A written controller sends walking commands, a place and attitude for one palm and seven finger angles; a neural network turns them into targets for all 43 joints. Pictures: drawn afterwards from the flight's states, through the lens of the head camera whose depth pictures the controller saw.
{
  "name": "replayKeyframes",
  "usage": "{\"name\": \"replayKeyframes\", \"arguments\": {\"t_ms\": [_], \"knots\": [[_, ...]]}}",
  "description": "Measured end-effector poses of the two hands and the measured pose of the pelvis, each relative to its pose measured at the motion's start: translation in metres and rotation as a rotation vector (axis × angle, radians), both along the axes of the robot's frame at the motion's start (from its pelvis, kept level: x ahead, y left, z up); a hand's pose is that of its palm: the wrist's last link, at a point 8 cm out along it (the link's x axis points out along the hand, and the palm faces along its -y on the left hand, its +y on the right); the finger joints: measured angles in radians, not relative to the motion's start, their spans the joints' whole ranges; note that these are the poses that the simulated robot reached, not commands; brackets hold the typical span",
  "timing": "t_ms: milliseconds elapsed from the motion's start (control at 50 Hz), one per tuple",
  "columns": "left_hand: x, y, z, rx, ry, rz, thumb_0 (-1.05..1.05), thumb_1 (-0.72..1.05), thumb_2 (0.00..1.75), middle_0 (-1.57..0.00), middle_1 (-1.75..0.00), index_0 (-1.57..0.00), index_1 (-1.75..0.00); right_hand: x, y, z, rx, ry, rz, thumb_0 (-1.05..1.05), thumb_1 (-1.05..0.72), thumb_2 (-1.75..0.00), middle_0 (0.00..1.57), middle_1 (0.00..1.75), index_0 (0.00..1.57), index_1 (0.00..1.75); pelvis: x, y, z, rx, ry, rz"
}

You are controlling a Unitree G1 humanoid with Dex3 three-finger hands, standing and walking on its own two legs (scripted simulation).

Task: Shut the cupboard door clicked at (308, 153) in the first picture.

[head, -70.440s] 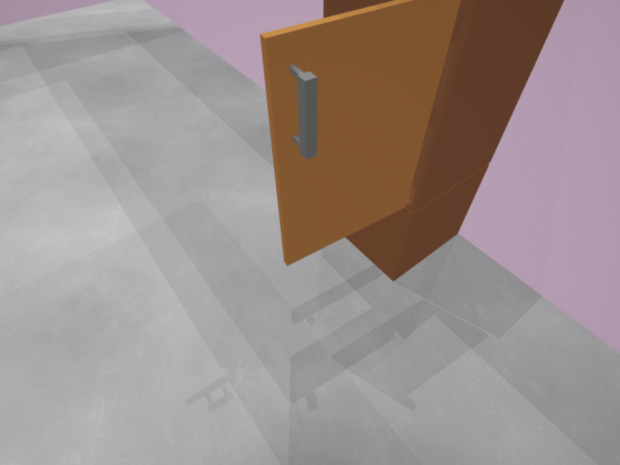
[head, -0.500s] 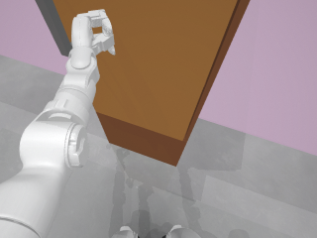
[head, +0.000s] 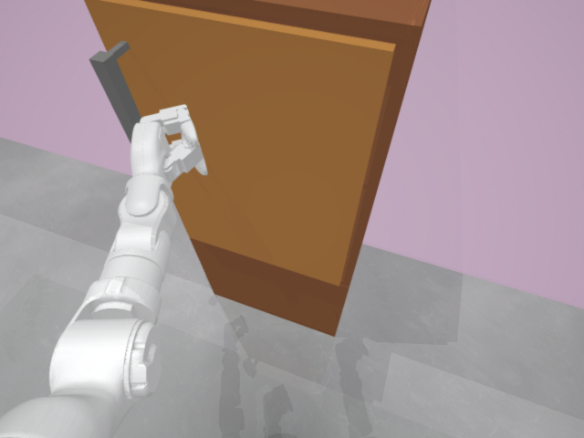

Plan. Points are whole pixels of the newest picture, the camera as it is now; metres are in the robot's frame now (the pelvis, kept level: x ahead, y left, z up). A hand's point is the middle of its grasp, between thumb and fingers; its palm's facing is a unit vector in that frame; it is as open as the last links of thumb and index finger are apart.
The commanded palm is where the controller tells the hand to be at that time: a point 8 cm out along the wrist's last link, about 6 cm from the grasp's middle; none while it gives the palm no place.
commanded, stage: pull the fist back off the door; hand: left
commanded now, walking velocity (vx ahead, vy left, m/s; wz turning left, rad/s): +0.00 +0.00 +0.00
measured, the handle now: (131, 96) +0.60 +0.23 +0.14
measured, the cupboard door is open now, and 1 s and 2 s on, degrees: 0 0 0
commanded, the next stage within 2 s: draw the hand back to the body in 0.08 s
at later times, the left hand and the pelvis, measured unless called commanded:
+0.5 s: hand (152, 187) +0.40 +0.16 +0.14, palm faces +0.04 -1.00 +0.00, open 3.1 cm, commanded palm +0.36 +0.20 +0.16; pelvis +0.01 +0.01 +0.01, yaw +0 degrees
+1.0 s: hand (40, 295) +0.26 +0.23 +0.16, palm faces +0.26 -0.94 -0.23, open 3.4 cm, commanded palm +0.22 +0.27 +0.18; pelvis -0.01 +0.02 +0.02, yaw +2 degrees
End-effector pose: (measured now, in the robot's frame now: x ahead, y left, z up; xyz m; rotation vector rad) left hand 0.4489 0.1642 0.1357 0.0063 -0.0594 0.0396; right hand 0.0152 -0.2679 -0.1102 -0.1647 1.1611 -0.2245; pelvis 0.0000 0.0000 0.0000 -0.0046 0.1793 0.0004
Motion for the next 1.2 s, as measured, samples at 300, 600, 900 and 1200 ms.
{"name": "replayKeyframes", "arguments": {"t_ms": [300, 600, 900, 1200], "knots": [[-0.008, 0.009, 0.015, -0.016, 0.013, -0.004, 0.02, 0.90, 0.90, -1.30, -1.50, -1.30, -1.50, 0.096, 0.027, 0.013, 0.040, -0.240, 0.105, 0.00, -0.91, -0.90, 0.20, 0.30, 0.20, 0.30, 0.001, 0.005, 0.002, 0.006, -0.027, 0.014], [-0.107, 0.057, 0.018, 0.018, -0.022, -0.005, 0.02, 0.90, 0.90, -1.30, -1.50, -1.30, -1.50, 0.117, 0.045, 0.025, 0.049, -0.306, 0.125, 0.01, -0.90, -0.90, 0.20, 0.30, 0.20, 0.30, 0.004, 0.015, 0.010, 0.000, -0.140, 0.016], [-0.201, 0.095, 0.029, 0.188, -0.046, 0.136, 0.01, 0.90, 0.90, -1.11, -1.29, -1.11, -1.28, 0.167, 0.081, 0.064, 0.054, -0.489, 0.229, 0.01, -0.90, -0.90, 0.20, 0.30, 0.20, 0.30, -0.012, 0.023, 0.020, 0.000, -0.221, 0.028], [-0.268, 0.137, 0.057, 0.348, -0.100, 0.310, 0.01, 0.90, 0.90, -0.72, -0.85, -0.72, -0.85, 0.152, 0.093, 0.045, 0.087, -0.400, 0.234, 0.01, -0.90, -0.90, 0.21, 0.30, 0.20, 0.30, -0.005, 0.029, 0.024, -0.001, -0.251, 0.029]]}}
